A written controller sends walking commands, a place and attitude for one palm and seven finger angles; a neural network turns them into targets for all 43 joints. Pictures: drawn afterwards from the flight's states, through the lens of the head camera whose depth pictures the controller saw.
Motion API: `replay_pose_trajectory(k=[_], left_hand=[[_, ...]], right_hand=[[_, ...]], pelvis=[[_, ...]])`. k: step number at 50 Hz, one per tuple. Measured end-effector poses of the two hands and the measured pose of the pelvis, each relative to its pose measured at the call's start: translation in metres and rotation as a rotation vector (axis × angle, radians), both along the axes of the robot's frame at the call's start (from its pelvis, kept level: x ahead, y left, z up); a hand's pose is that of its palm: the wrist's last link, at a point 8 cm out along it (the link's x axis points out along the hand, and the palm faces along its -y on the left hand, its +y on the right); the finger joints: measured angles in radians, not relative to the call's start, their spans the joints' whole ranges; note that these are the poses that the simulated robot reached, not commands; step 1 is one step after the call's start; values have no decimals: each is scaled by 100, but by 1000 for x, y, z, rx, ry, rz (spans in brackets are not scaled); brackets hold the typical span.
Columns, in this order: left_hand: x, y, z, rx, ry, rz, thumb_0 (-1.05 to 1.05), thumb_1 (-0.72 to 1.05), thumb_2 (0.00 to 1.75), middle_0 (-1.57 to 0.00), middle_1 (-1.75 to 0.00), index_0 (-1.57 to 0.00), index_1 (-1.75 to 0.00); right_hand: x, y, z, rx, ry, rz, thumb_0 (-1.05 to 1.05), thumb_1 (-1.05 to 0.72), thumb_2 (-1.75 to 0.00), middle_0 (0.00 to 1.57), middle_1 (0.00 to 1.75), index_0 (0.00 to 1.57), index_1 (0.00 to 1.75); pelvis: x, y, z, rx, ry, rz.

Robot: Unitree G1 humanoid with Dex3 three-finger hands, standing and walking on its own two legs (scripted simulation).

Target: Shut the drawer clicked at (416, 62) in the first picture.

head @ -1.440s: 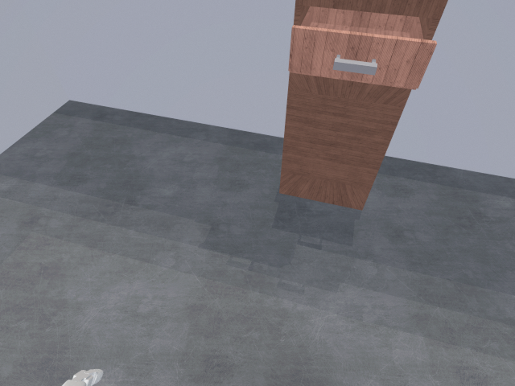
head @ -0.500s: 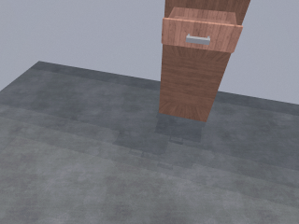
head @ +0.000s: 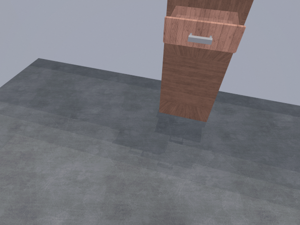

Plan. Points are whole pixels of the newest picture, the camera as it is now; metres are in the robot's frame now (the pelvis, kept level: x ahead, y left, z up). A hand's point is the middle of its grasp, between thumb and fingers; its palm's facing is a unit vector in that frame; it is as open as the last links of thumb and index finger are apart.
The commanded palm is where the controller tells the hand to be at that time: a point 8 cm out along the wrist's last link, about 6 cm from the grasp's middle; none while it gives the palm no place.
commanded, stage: walk to a spot facing it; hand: left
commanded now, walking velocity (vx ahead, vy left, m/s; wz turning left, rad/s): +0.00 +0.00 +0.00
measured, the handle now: (200, 37) +0.95 -0.20 +0.06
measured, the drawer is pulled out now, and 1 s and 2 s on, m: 0.18 0.18 0.18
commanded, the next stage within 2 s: none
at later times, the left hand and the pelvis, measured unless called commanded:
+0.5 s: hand out of the picture +0.06 +0.19 -0.18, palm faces -0.14 -0.95 -0.28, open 7.4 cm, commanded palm none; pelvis -0.01 -0.01 -0.03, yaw -11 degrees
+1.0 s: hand out of the picture +0.13 +0.21 -0.18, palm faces -0.34 -0.92 -0.21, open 7.4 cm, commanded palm none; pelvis +0.02 +0.02 -0.01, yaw -26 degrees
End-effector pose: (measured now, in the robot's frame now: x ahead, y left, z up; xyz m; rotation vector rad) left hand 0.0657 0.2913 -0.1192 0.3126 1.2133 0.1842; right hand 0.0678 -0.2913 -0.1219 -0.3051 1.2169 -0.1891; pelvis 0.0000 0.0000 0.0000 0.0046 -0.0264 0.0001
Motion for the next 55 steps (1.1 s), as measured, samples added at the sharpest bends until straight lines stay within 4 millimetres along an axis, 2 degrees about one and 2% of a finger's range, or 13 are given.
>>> replay_pose_trajectory(k=[13,20,26,31,36,42,47,51,55], left_hand=[[-2,0,-6,-2,32,-7,1,90,90,-20,-30,-20,-30],[-3,-25,-23,-43,79,-63,1,90,90,-20,-30,-20,-30],[-4,-58,-30,-53,65,-105,1,90,90,-20,-30,-20,-30],[-12,-76,-22,-72,95,-119,1,90,90,-20,-30,-20,-30],[-7,-80,-16,-86,115,-161,1,90,90,-21,-30,-20,-30],[15,-66,-17,-99,92,-206,1,90,90,-21,-30,-20,-30],[45,-43,-28,-109,86,-253,1,90,90,-21,-30,-20,-30],[87,-38,-31,-116,88,-329,1,90,90,-20,-30,-20,-30],[141,-52,-24,-132,41,-410,1,91,90,-20,-30,-20,-30]], right_hand=[[1,9,-3,4,-24,-32,1,-91,-90,20,30,20,30],[-24,25,-22,66,-40,-121,1,-91,-90,20,30,20,30],[-52,20,-51,125,-11,-200,1,-91,-90,20,30,20,30],[-65,16,-41,131,7,-246,1,-91,-90,20,30,20,30],[-70,12,-25,110,-25,-293,1,-91,-90,20,30,20,30],[-68,16,-10,71,-71,-328,1,-91,-90,20,30,20,30],[-60,28,1,18,-147,-366,1,-91,-90,20,30,20,30],[-77,46,9,-6,-158,-436,1,-91,-90,20,30,20,30],[-108,69,10,6,-67,-528,1,-91,-90,20,30,20,30]], pelvis=[[-1,4,-3,2,11,-44],[-10,0,-15,28,14,-125],[-16,-16,-29,20,10,-187],[-20,-20,-17,21,29,-227],[-20,-17,-8,30,51,-280],[-11,-4,-5,20,67,-341],[7,15,-10,2,74,-407],[23,22,-8,-15,55,-459],[42,19,-2,-25,48,-513]])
